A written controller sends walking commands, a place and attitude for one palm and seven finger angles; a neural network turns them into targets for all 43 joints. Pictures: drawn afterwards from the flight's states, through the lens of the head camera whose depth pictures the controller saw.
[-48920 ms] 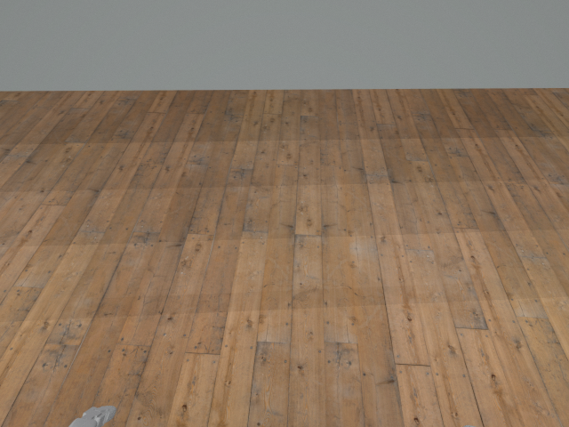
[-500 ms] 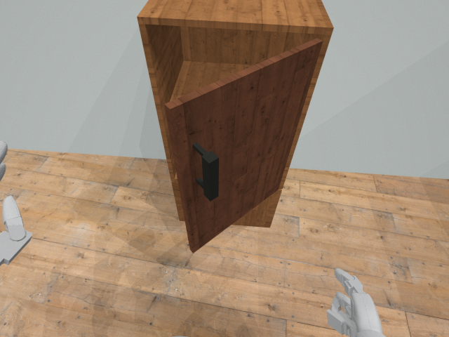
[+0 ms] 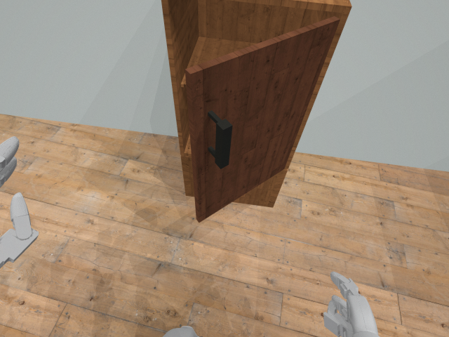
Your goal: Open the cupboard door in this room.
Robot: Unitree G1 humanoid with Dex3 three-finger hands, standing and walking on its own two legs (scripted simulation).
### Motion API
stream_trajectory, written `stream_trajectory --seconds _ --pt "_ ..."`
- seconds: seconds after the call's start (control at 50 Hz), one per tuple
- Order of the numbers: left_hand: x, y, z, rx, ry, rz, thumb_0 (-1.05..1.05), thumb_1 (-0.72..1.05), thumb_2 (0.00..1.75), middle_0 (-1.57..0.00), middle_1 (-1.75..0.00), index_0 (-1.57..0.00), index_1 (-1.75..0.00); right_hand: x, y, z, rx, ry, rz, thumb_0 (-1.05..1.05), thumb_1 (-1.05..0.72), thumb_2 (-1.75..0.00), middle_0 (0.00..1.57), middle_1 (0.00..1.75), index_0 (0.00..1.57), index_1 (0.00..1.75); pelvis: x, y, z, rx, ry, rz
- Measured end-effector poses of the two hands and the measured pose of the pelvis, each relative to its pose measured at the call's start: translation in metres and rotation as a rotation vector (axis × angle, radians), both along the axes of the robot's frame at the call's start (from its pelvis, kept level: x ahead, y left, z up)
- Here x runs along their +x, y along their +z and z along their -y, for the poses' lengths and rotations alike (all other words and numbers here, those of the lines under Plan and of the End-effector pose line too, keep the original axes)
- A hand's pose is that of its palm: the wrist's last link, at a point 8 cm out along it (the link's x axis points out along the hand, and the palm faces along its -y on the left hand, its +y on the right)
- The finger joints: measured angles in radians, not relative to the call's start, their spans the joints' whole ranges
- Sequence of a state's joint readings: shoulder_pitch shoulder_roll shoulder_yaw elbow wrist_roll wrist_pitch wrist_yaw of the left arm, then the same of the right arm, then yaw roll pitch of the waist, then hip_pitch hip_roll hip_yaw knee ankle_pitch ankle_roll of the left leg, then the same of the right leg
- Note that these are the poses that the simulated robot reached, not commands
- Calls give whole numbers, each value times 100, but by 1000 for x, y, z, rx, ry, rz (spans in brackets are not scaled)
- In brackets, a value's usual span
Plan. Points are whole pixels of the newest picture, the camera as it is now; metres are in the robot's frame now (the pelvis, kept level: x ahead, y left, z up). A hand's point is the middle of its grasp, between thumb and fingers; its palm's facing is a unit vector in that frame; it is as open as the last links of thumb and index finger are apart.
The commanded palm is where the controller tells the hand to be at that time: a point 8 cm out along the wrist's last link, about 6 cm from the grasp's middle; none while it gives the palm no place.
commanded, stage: step back with the hand held close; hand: left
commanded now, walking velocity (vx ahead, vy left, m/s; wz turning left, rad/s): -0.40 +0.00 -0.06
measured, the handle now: (217, 139) +0.51 +0.07 +0.02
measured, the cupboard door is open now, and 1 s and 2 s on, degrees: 44 44 44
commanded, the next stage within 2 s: stop stepping back and stand still in 0.08 s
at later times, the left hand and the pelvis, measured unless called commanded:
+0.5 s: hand out of the picture +0.04 +0.23 +0.17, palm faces +0.41 -0.79 -0.46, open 7.4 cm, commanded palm +0.00 +0.27 +0.18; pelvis -0.15 -0.03 +0.00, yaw -1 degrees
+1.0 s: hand out of the picture +0.01 +0.22 +0.17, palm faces +0.42 -0.76 -0.49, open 7.4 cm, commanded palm -0.04 +0.27 +0.18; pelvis -0.18 -0.03 +0.00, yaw +0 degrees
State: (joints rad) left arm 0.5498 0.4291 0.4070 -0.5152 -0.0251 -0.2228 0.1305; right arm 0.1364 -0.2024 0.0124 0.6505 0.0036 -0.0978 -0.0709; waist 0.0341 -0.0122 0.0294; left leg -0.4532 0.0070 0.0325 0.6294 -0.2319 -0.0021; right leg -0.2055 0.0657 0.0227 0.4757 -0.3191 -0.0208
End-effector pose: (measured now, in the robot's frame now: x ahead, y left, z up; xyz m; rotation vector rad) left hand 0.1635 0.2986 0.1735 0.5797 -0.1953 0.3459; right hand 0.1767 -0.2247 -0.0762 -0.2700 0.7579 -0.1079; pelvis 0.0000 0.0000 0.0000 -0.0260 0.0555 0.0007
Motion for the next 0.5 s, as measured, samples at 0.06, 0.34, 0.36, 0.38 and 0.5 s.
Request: stream_trajectory --seconds 0.06,0.34,0.36,0.38,0.5 --pt "-1 0 -6 -2 -25 4 1 89 90 -22 -30 -22 -30 1 15 -1 -34 -8 39 2 -90 -90 20 30 20 30 -8 1 -3 -4 1 -9" --pt "-92 18 11 -5 -57 -12 1 89 90 -22 -30 -22 -30 -91 45 -1 13 -18 173 1 -90 -90 20 30 20 30 -97 12 8 -16 -44 53" --pt "-101 16 11 -11 -29 -14 1 89 90 -22 -30 -22 -30 -103 42 2 14 -20 158 1 -90 -90 20 30 20 30 -103 13 11 -11 -34 51" --pt "-111 15 11 -17 0 -15 1 89 90 -22 -30 -22 -30 -114 38 6 16 -21 142 1 -90 -90 20 30 20 30 -109 12 15 -3 -20 47" --pt "-164 18 36 -37 26 38 1 89 90 -22 -30 -22 -30 -178 7 36 -7 -7 1 1 -90 -90 20 30 20 30 -149 5 30 43 -18 44"
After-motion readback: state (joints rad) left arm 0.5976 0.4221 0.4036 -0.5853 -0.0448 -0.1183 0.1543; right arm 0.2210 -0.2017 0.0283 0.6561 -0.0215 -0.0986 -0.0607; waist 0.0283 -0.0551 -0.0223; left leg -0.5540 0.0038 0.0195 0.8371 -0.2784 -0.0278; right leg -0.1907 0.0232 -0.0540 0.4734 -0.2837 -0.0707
